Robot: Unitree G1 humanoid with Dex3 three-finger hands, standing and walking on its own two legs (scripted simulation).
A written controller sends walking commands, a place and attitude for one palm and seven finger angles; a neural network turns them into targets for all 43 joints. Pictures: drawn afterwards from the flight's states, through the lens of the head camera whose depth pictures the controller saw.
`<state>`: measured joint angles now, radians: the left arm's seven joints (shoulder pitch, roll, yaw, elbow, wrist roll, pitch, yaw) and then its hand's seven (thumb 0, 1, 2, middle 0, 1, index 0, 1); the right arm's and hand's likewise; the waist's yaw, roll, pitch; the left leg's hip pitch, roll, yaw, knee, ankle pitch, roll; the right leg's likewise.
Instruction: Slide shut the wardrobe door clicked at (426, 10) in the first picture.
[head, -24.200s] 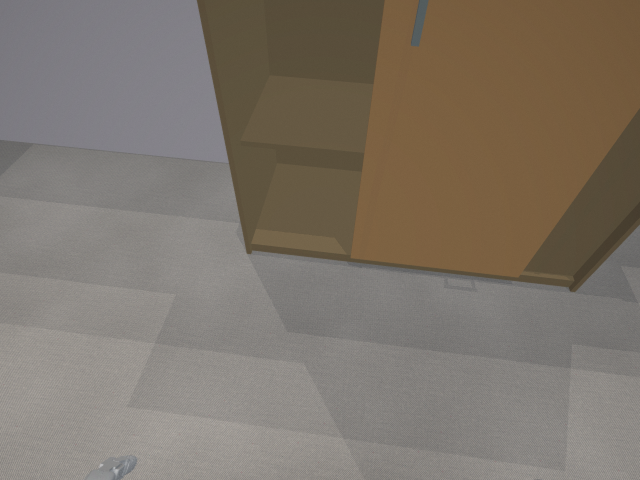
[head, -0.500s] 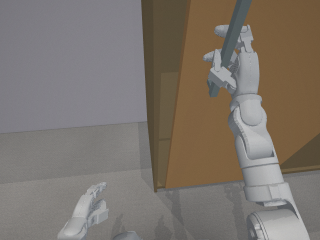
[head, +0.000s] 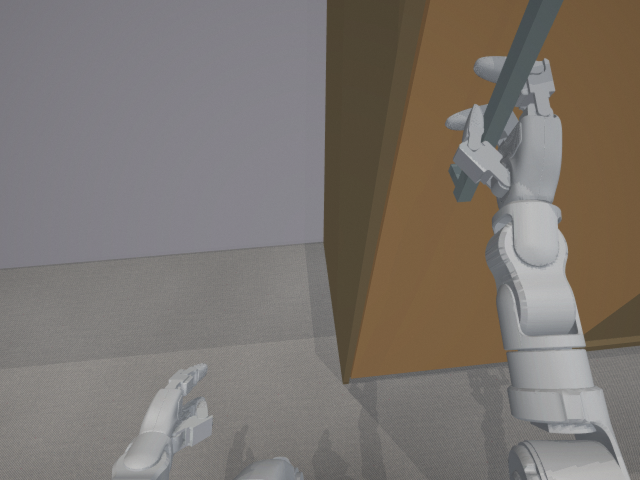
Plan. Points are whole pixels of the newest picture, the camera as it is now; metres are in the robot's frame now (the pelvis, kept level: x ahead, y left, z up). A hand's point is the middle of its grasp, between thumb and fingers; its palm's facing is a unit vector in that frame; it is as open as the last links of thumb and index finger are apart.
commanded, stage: stop walking and hold the door there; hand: right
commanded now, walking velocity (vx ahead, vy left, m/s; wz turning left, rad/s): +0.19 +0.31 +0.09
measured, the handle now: (507, 62) +0.43 -0.18 +0.28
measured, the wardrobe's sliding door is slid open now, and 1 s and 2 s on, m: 0.00 0.00 0.00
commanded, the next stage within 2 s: none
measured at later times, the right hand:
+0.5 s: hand (466, 146) +0.39 -0.15 +0.22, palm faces +0.31 +0.94 -0.16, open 6.1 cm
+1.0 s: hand (470, 148) +0.39 -0.16 +0.21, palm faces +0.22 +0.96 -0.16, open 6.1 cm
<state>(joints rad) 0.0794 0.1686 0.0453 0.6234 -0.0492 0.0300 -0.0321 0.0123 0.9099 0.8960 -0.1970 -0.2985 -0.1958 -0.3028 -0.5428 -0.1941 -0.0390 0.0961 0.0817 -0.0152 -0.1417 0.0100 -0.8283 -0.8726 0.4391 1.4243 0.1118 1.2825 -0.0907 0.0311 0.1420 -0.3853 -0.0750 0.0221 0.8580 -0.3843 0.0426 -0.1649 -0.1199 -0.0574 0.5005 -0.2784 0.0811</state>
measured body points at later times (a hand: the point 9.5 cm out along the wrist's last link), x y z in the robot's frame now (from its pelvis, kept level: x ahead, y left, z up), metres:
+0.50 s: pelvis +0.02 +0.05 +0.01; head +0.00 +0.05 +0.46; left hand +0.14 +0.35 -0.06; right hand +0.37 -0.20 +0.23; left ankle +0.05 +0.16 -0.73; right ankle +0.02 -0.08 -0.73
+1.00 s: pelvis +0.02 +0.01 +0.01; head +0.01 +0.01 +0.46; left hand +0.14 +0.26 -0.09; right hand +0.37 -0.21 +0.22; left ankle +0.05 +0.16 -0.73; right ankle +0.02 -0.08 -0.73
